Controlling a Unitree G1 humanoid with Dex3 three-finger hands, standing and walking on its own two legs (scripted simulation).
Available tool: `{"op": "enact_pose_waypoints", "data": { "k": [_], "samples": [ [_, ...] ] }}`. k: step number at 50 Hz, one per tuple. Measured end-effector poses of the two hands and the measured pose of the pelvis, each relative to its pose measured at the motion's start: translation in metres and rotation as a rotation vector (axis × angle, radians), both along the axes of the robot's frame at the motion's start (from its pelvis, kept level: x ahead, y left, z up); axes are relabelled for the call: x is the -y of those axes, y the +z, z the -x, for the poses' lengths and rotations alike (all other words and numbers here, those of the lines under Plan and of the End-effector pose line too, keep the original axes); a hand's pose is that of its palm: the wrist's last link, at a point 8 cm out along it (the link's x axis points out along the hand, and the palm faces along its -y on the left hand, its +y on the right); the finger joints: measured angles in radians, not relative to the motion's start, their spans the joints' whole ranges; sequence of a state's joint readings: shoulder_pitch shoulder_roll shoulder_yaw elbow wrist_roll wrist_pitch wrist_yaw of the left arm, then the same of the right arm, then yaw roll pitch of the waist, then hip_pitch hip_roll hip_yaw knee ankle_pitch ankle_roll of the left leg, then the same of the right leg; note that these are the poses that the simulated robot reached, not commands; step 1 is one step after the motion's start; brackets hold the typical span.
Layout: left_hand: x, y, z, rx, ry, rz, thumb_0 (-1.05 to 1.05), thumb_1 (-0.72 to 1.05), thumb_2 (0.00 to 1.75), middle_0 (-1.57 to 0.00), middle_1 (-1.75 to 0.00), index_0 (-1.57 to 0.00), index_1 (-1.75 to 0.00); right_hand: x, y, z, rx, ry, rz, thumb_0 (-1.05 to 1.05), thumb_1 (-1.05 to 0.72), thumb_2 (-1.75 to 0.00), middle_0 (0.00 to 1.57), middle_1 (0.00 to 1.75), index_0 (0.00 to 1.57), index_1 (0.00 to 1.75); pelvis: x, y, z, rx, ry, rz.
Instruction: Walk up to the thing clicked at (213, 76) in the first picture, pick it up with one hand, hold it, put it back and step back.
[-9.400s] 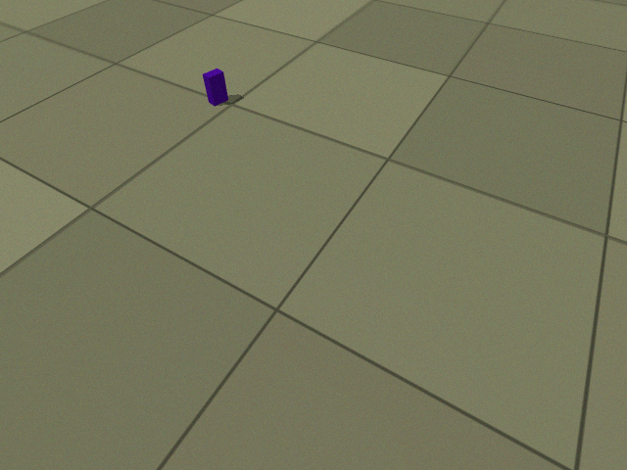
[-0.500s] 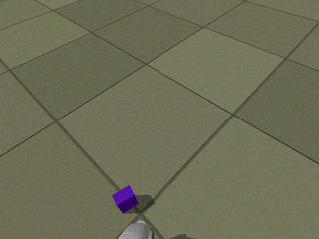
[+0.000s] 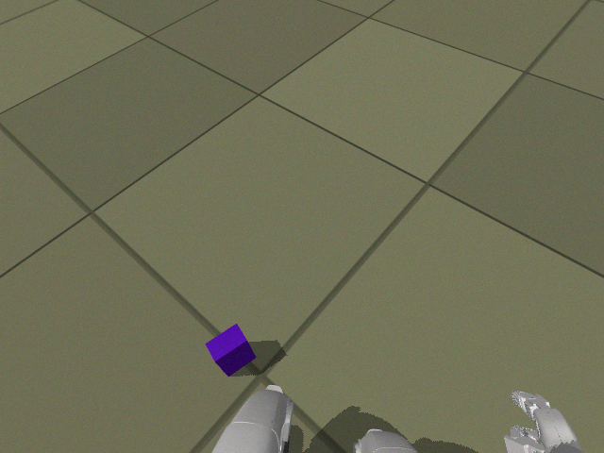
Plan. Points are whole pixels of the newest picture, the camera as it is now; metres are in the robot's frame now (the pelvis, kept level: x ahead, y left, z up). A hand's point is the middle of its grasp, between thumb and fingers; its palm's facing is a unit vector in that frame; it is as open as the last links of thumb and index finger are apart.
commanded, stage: walk up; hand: left
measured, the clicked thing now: (232, 351) +0.41 +0.29 -0.66
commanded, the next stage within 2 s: none
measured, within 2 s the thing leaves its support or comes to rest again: neither
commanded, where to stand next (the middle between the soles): +0.06 +0.01 m, yaw +2 degrees
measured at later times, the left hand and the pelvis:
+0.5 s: hand out of the picture +0.05 +0.26 -0.13, palm faces +0.04 -0.94 -0.35, open 7.4 cm; pelvis -0.01 -0.01 +0.01, yaw +4 degrees
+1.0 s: hand out of the picture +0.04 +0.29 -0.14, palm faces +0.07 -0.93 -0.37, open 7.4 cm; pelvis -0.01 +0.02 +0.01, yaw +4 degrees
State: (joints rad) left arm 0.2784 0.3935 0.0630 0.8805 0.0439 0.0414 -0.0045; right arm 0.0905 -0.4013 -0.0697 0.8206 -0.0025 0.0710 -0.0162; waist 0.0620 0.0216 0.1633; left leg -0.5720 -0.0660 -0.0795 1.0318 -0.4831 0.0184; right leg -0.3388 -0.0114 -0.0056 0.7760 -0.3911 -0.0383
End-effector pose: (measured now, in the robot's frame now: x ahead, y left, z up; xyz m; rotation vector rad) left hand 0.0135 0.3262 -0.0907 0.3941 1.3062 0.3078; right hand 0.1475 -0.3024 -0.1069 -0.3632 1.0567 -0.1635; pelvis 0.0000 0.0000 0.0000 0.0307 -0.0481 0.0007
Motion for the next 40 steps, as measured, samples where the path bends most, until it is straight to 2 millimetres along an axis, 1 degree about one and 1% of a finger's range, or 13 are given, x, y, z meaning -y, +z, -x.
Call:
{"op": "enact_pose_waypoints", "data": {
  "k": [3,8,10,13,17,20,22,24,27,29,34,37,40],
  "samples": [
    [0.001,0.011,0.011,-0.015,0.007,-0.01,0.01,0.91,0.9,-0.21,-0.3,-0.2,-0.3,0.002,-0.002,0.028,-0.06,-0.012,-0.01,0.0,-0.9,-0.89,0.21,0.3,0.2,0.3,-0.001,0.008,0.008,-0.025,0.012,-0.001],
    [0.001,0.016,0.005,0.067,0.0,-0.002,0.01,0.9,0.9,-0.21,-0.3,-0.2,-0.3,0.001,-0.007,0.077,-0.186,0.011,0.001,0.0,-0.9,-0.89,0.21,0.3,0.2,0.3,-0.005,0.011,0.015,-0.043,0.054,0.018],
    [-0.001,0.013,0.002,0.117,0.006,0.014,0.01,0.9,0.9,-0.21,-0.3,-0.2,-0.3,-0.003,-0.007,0.089,-0.22,0.029,0.009,0.01,-0.9,-0.89,0.21,0.3,0.2,0.3,-0.007,0.009,0.016,-0.039,0.078,0.022],
    [-0.004,0.002,0.001,0.15,0.012,0.045,0.01,0.9,0.9,-0.21,-0.3,-0.2,-0.3,-0.012,-0.002,0.098,-0.205,0.033,0.018,0.01,-0.9,-0.89,0.21,0.3,0.2,0.3,-0.011,0.007,0.018,-0.01,0.075,-0.017],
    [0.003,-0.003,-0.003,0.136,0.015,0.094,0.01,0.91,0.9,-0.2,-0.3,-0.2,-0.3,-0.016,0.016,0.1,-0.13,0.028,0.016,0.01,-0.9,-0.89,0.21,0.3,0.2,0.3,-0.011,0.015,0.015,-0.001,0.09,0.015],
    [0.009,-0.002,-0.013,0.168,0.004,0.116,0.01,0.91,0.9,-0.2,-0.3,-0.2,-0.3,-0.01,0.027,0.098,-0.106,0.031,0.032,0.01,-0.9,-0.89,0.21,0.3,0.2,0.3,-0.006,0.019,0.014,0.002,0.087,0.026],
    [0.013,-0.001,-0.02,0.18,-0.008,0.121,0.01,0.91,0.9,-0.2,-0.3,-0.2,-0.3,-0.002,0.03,0.094,-0.095,0.032,0.041,0.01,-0.9,-0.89,0.21,0.3,0.2,0.3,-0.002,0.019,0.013,0.003,0.082,0.028],
    [0.017,-0.002,-0.026,0.183,-0.025,0.115,0.01,0.91,0.9,-0.2,-0.3,-0.2,-0.3,0.008,0.029,0.089,-0.089,0.03,0.047,0.0,-0.9,-0.89,0.21,0.3,0.2,0.3,0.003,0.017,0.013,0.003,0.077,0.027],
    [0.025,-0.004,-0.033,0.186,-0.039,0.086,0.01,0.91,0.9,-0.2,-0.3,-0.2,-0.3,0.023,0.018,0.079,-0.083,0.015,0.047,0.0,-0.9,-0.89,0.21,0.3,0.2,0.3,0.012,0.009,0.012,0.009,0.068,0.042],
    [0.031,-0.003,-0.033,0.191,-0.042,0.074,0.01,0.91,0.9,-0.2,-0.3,-0.2,-0.3,0.028,0.011,0.074,-0.088,0.004,0.042,0.0,-0.9,-0.89,0.21,0.3,0.2,0.3,0.016,0.007,0.012,0.014,0.079,0.059],
    [0.036,0.007,-0.026,0.189,-0.039,0.066,0.01,0.9,0.9,-0.21,-0.3,-0.2,-0.3,0.021,0.004,0.066,-0.109,0.022,0.009,0.0,-0.9,-0.89,0.21,0.3,0.2,0.3,0.014,0.012,0.013,0.009,0.088,0.035],
    [0.028,0.008,-0.021,0.186,-0.031,0.058,0.01,0.9,0.9,-0.21,-0.3,-0.2,-0.3,0.012,0.001,0.067,-0.124,0.034,-0.003,0.0,-0.91,-0.89,0.21,0.3,0.2,0.3,0.008,0.012,0.015,0.006,0.09,0.038],
    [0.012,0.002,-0.018,0.176,-0.013,0.054,0.01,0.9,0.9,-0.21,-0.3,-0.2,-0.3,0.002,-0.002,0.074,-0.138,0.031,-0.003,0.0,-0.9,-0.89,0.21,0.3,0.2,0.3,-0.001,0.008,0.017,0.007,0.091,0.038]
  ]
}}
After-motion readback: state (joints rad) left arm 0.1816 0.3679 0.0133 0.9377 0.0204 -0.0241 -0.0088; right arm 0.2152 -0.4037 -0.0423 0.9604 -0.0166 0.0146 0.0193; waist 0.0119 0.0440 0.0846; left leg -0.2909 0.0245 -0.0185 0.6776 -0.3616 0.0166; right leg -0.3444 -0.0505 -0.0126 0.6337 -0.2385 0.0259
